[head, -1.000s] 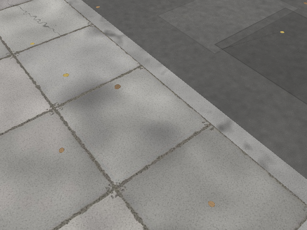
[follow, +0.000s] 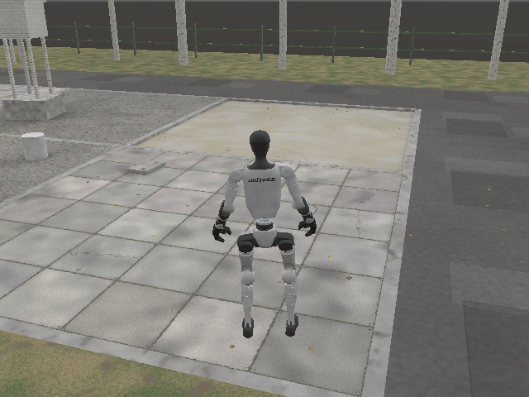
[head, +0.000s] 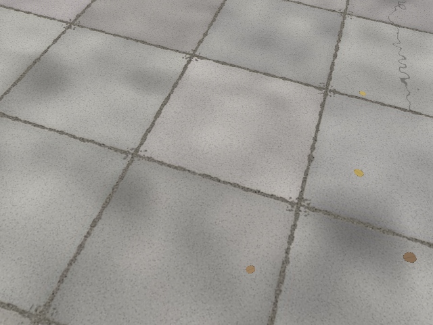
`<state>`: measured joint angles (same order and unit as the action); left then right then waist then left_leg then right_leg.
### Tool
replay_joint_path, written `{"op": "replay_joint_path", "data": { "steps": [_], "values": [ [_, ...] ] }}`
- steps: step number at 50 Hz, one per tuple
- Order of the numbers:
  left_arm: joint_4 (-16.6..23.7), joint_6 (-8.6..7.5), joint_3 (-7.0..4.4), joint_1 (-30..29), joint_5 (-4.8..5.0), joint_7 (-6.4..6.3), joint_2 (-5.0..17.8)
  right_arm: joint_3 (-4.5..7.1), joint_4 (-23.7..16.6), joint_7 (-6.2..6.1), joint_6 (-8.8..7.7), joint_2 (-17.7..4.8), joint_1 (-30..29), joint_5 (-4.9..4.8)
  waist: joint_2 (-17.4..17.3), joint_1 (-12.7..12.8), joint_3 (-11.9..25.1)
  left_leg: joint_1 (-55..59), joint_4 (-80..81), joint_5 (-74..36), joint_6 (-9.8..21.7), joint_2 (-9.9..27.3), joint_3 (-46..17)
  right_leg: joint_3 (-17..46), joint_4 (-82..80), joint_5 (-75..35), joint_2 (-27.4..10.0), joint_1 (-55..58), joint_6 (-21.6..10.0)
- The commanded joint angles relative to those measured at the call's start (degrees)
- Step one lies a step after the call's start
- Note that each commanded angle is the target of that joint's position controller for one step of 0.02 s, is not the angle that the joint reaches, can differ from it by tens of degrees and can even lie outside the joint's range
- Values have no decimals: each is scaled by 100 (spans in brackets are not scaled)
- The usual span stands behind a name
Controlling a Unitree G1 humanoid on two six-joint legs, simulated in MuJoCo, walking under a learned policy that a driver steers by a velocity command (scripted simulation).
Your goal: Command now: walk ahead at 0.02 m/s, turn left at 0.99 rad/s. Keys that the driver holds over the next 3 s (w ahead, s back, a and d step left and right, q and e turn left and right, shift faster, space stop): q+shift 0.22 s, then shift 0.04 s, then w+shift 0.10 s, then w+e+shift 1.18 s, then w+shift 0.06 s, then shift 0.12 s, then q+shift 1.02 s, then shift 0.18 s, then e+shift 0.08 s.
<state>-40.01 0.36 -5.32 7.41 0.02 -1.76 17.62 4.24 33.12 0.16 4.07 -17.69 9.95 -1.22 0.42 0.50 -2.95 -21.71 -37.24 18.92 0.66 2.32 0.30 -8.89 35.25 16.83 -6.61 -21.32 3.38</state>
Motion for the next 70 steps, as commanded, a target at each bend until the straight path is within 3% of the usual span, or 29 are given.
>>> {"op": "replay_joint_path", "data": {
  "steps": [1,2,4,13,16,19,20,21,22,24,25,26,34,37,38,39,40,42,44,53,55,57,59,60,61,62,64,66,70],
  "values": [
    [773,-114,-83,-579,-200,-6,317,540,-419,-98,-195,-1768,802,272,-1795,-446,997,1866,1776,-2784,1989,1822,-3568,1031,2938,2045,752,-2484,133],
    [819,-145,-126,-833,-83,-45,491,498,-410,-70,-308,-1543,631,326,-1243,-444,917,1768,1938,-2114,1832,1584,-3220,1374,3246,1590,685,-2555,-41],
    [570,-142,-182,-512,-76,-135,587,379,-459,-139,-340,-1108,21,72,-729,-67,787,1517,1741,-1889,1238,1093,-2549,1521,2983,656,543,-2379,-121],
    [430,-177,-24,-534,8,95,279,354,-507,-325,-164,-1011,-74,52,-1032,-85,1163,1206,1179,-2397,1029,549,-2655,1533,957,-22,1078,-907,87],
    [406,-239,-39,-397,143,234,379,254,-397,-193,-218,-896,194,0,-1217,-233,1132,606,1657,1183,1127,473,-3044,1299,367,241,994,-33,-105],
    [144,-442,-76,381,170,304,295,58,-277,-136,-354,-533,195,85,-1119,214,616,-352,1366,2394,966,247,-2934,1092,-714,93,767,1290,-449],
    [-31,-532,-96,961,71,294,419,-40,-313,-149,-418,-213,118,104,-526,391,593,-887,129,2257,684,-155,-2368,1969,-1191,868,184,1859,-676],
    [-114,-600,-149,1363,-104,304,942,-119,-515,-148,-530,49,111,-16,753,243,390,-2013,-1598,1575,310,-873,-1192,4234,-2172,2899,-840,2237,-1370],
    [-103,-672,-192,1321,-147,364,1123,-26,-727,-163,-688,-358,-249,-133,1179,213,-372,-3139,-2324,1381,247,-585,-1039,6028,-2885,4080,-1487,1863,-2083],
    [3,-658,-60,1162,64,320,716,42,-594,-124,-930,-652,-525,-47,552,217,-619,-3199,-2559,302,180,-135,-911,5282,-2755,3115,-1174,1701,-1965],
    [-133,-452,-102,1167,-241,361,782,48,-557,63,-768,-756,-802,688,60,197,-510,-2864,-2156,-172,49,-93,-572,4493,-2724,2701,-722,1428,-1562],
    [-157,-406,-86,1281,-191,327,766,5,-554,173,-714,-531,-752,734,423,258,-381,-2389,-1975,-409,-71,-141,-382,3966,-2747,2016,-345,1223,-1439],
    [-487,-286,-175,1812,-104,272,823,-213,-575,221,-735,-130,-1207,268,1016,424,31,-46,583,-259,-374,-650,56,3456,-2402,615,108,738,-1495],
    [-418,-403,-194,1429,-23,294,828,3,-108,-75,-872,-649,343,303,418,-498,740,3064,1278,-588,-75,-334,-274,3053,-782,-775,507,-491,-1176],
    [-248,-502,-86,1303,57,309,464,173,1,-192,-892,-1218,1472,434,-504,-1104,1596,4437,1539,1119,167,1008,-1518,2363,1066,-219,893,-1237,-1011],
    [97,-514,68,1363,239,276,19,277,110,-233,-819,-1714,1714,530,-1980,-1011,2128,4840,2427,3256,569,2332,-4073,1644,2542,1414,1349,-2459,-889],
    [-6,-380,46,1172,84,221,346,193,102,-235,-794,-1217,1229,546,-1145,-727,1373,3908,2329,3183,674,2361,-4095,1470,3438,837,726,-2797,-927],
    [-73,-292,32,834,-117,373,340,-24,163,-162,-829,-494,936,486,-382,-528,545,2947,2397,1503,566,1749,-2467,1348,3520,124,349,-2709,-889],
    [-49,-152,60,627,-223,529,219,-96,408,-149,-889,-304,1071,400,-638,-413,52,2542,2686,566,416,1335,-1439,1226,3561,-44,140,-2831,-828],
    [862,-34,368,-1185,-190,846,92,-103,1113,-94,-1119,-380,1177,318,-331,-75,-790,1611,3333,-3270,157,926,1284,150,1725,-1388,264,-2113,-1036],
    [827,-36,389,-1119,-150,816,131,-45,1237,-132,-1104,-706,1453,307,-385,18,-442,1967,2675,-6590,69,945,1521,-403,1275,-1283,828,-1089,-1306],
    [530,-56,265,83,-115,706,470,78,1202,-200,-952,-1184,1335,341,-722,770,404,2273,865,-8451,60,1191,1474,-356,1195,-708,1222,251,-1530],
    [-207,-83,-83,2299,-127,476,1096,109,1025,-154,-836,-1232,946,386,-403,1663,1454,726,-2556,-6142,94,996,1281,487,528,-365,1304,3313,-1854],
    [-205,7,-245,1827,-8,328,1547,-84,857,-19,-876,-430,883,443,1085,1024,1042,-1065,-4959,417,-66,-164,1196,2074,206,-95,363,3794,-2029],
    [168,68,-313,1441,-192,335,2096,-127,168,-16,-1002,-515,1143,292,1368,561,2188,-2693,-6206,907,-183,-502,-7,5273,-1097,547,-764,4974,-3089],
    [176,77,-316,1645,-139,271,1812,-117,95,-10,-1124,-818,514,354,234,844,1961,-2958,-5805,212,-131,-155,-580,5562,-1794,1005,-771,4626,-2903],
    [-46,-81,-188,1353,-125,175,1322,-213,140,-37,-1140,-659,387,411,-522,200,441,-2521,-4621,7,-159,296,-516,4685,-2085,105,-409,2604,-2527],
    [13,-242,-59,971,-97,141,1092,-266,242,-27,-881,-542,753,597,-479,-320,125,-1771,-4014,304,-310,483,-516,3834,-2114,-659,53,1243,-2458],
    [-61,-460,-15,1062,-40,201,974,-367,-271,42,-691,-312,-502,537,-368,-191,-473,-1289,-2018,-446,-559,513,-82,3143,-2595,-1160,699,-204,-2302]
  ]
}}
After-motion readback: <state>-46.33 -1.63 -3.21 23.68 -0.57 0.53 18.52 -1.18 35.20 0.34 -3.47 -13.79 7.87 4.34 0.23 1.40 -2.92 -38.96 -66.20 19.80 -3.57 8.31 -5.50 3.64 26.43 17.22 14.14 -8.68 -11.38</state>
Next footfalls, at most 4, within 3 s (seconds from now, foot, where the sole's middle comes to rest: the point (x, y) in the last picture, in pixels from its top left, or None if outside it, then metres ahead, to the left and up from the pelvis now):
0.40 right None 0.11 -0.10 -0.76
0.74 left None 0.25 0.20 -0.76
1.18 right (222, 248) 0.68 -0.02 -0.76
1.60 left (235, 140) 1.14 -0.07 -0.76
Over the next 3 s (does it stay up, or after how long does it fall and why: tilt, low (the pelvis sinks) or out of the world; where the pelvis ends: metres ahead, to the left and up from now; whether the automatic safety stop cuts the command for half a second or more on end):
stays up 1.25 -0.28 0.02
